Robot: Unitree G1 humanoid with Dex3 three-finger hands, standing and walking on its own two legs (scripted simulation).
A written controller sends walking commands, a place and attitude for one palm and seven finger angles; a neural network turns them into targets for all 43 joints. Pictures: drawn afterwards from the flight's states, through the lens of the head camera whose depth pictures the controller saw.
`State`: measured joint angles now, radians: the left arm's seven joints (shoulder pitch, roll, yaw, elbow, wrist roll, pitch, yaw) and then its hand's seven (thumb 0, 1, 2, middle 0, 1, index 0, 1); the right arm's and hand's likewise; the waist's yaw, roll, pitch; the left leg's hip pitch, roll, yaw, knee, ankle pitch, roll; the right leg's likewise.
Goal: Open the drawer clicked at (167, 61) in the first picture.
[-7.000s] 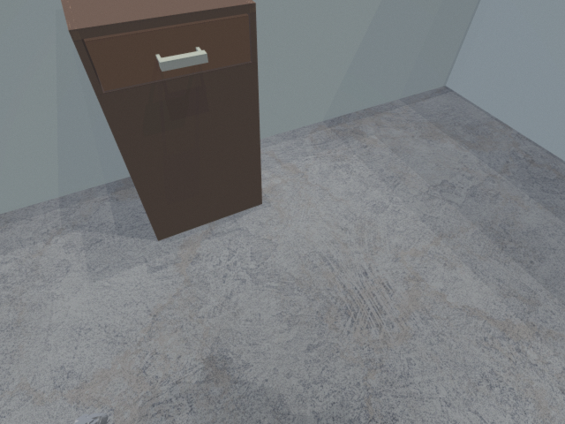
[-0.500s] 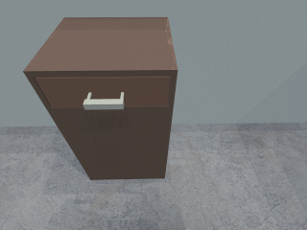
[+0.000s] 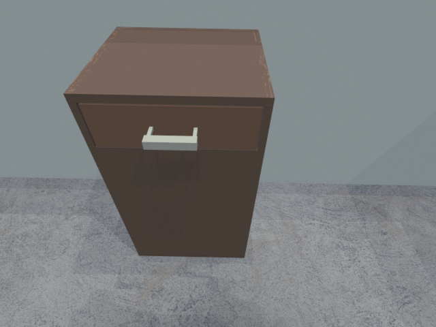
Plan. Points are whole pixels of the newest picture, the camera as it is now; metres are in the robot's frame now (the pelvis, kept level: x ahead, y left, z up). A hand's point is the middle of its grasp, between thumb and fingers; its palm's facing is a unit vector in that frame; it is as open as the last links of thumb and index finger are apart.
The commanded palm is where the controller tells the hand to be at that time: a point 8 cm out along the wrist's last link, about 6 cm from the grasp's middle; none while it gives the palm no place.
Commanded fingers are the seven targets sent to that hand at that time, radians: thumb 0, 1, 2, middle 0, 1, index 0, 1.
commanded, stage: come to a stop and stand still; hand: left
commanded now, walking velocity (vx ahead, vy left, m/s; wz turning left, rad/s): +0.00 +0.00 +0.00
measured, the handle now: (171, 136) +0.55 +0.15 +0.03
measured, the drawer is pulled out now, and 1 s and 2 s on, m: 0.00 0.00 0.00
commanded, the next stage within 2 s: look again from close up in 0.50 s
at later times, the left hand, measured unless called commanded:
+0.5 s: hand out of the picture -0.02 +0.20 -0.15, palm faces +0.05 -0.98 -0.19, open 7.4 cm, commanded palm none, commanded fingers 0.00 0.90 0.90 -0.20 -0.30 -0.20 -0.30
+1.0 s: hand out of the picture +0.04 +0.18 -0.15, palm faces +0.04 -0.98 -0.21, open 7.3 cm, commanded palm none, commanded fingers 0.00 0.90 0.90 -0.20 -0.30 -0.20 -0.30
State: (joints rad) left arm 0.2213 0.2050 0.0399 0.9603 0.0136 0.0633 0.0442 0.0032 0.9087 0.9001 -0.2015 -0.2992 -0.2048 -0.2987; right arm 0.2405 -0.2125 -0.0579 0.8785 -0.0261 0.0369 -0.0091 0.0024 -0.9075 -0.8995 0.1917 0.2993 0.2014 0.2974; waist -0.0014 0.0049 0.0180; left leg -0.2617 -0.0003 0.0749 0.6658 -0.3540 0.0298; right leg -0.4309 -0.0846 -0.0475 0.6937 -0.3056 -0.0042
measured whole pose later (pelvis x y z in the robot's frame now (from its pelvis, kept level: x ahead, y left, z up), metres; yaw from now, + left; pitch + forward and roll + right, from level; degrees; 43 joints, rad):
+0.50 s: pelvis -0.01 +0.03 +0.02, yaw +1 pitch -2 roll +1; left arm 0.35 0.13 -0.01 1.05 0.02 0.01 0.02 0.01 0.91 0.90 -0.20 -0.30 -0.20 -0.30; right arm 0.36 -0.20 0.00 1.03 -0.02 0.02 -0.01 0.00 -0.91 -0.90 0.19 0.30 0.20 0.30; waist 0.00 0.02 0.01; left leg -0.20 -0.07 0.09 0.46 -0.23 0.08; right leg -0.30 -0.02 0.06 0.48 -0.16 0.01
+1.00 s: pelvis +0.03 +0.01 +0.02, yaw +1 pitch -1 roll +0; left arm 0.28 0.14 -0.01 1.11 0.01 -0.02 0.03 0.01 0.93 0.90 -0.20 -0.30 -0.20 -0.30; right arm 0.29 -0.15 0.01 1.10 -0.01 -0.03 -0.03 0.00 -0.91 -0.90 0.19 0.30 0.20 0.30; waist -0.01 0.02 0.02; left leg -0.14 -0.03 0.07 0.43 -0.28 0.04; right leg -0.24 0.02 0.05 0.46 -0.20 -0.01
